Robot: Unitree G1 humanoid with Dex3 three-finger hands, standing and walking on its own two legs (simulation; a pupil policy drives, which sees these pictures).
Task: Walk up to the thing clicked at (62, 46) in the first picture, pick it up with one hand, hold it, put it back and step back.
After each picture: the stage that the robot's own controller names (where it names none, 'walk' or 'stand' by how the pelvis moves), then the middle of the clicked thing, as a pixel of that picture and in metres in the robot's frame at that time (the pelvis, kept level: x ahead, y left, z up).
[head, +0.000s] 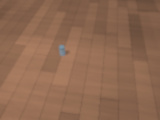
stand; (62, 50) +1.33 +0.24 -0.72
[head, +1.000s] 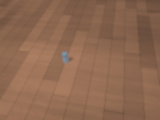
walk; (65, 57) +1.21 +0.28 -0.72
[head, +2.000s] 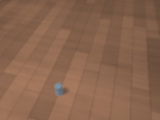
walk; (58, 89) +0.77 +0.26 -0.71
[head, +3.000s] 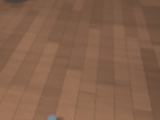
walk; out of the picture +0.49 +0.20 -0.70
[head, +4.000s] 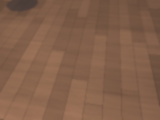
stand; out of the picture +0.40 +0.22 -0.72
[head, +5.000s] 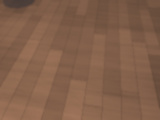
stand; out of the picture +0.36 +0.20 -0.71
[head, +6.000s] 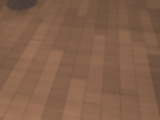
stand; out of the picture +0.41 +0.21 -0.73
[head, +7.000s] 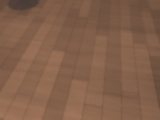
stand; out of the picture +0.39 +0.21 -0.73
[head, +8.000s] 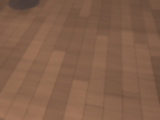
stand; out of the picture +0.39 +0.20 -0.73
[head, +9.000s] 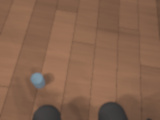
go down; (38, 81) +0.45 +0.21 -0.47
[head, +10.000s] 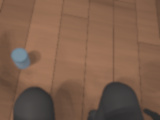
go down; (21, 59) +0.48 +0.24 -0.32
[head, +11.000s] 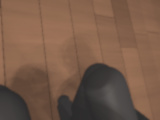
close in; out of the picture +0.46 +0.28 -0.23
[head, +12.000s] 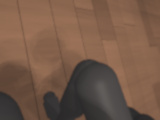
close; out of the picture +0.45 +0.30 -0.23
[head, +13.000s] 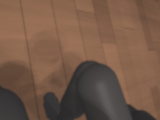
lift; out of the picture +0.43 +0.27 -0.24
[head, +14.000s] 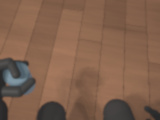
lift; (21, 79) +0.35 +0.21 -0.03
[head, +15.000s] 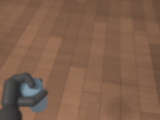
hold; (35, 95) +0.32 +0.17 -0.01
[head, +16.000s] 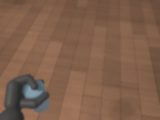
hold; (37, 96) +0.32 +0.17 +0.00
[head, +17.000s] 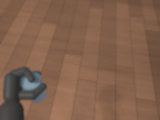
crouch; (34, 88) +0.36 +0.17 -0.04
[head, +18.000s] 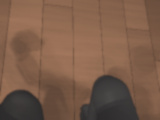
lower; out of the picture +0.49 +0.26 -0.10
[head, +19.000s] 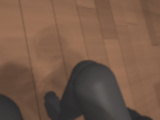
lower; out of the picture +0.44 +0.31 -0.24
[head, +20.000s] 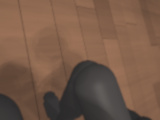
lower; out of the picture +0.44 +0.31 -0.23
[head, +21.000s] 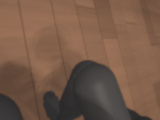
lower; out of the picture +0.45 +0.31 -0.24
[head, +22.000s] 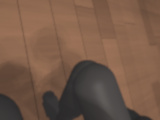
lower; out of the picture +0.45 +0.31 -0.24
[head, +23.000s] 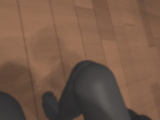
open; out of the picture +0.45 +0.29 -0.24
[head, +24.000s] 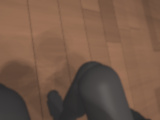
stand; out of the picture +0.45 +0.29 -0.24
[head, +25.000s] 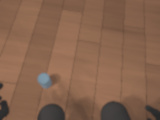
walk; (45, 81) +0.46 +0.20 -0.47
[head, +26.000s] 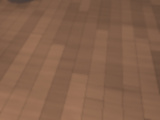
stand; out of the picture +0.40 +0.18 -0.66
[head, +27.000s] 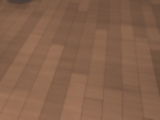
stand; out of the picture +0.40 +0.19 -0.67
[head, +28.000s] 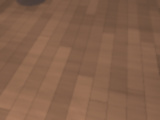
stand; out of the picture +0.41 +0.18 -0.72
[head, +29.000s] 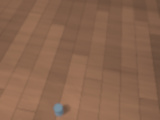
walk; (58, 110) +0.47 +0.14 -0.70
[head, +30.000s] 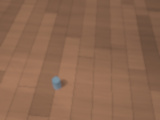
walk; (56, 83) +0.68 +0.22 -0.69
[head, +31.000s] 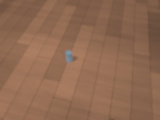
stand; (68, 56) +1.05 +0.17 -0.69
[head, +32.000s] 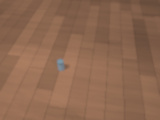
stand; (60, 65) +1.05 +0.22 -0.71
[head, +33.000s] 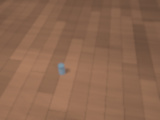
stand; (61, 69) +1.07 +0.22 -0.73
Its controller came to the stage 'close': yes
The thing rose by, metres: 0.72
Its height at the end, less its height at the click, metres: +0.00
